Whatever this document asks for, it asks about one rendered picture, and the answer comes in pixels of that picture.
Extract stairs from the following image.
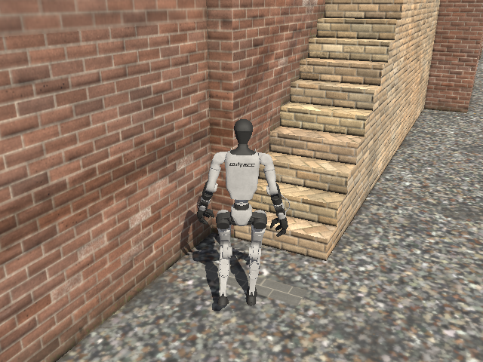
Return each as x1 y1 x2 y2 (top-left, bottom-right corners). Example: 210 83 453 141
234 0 440 261

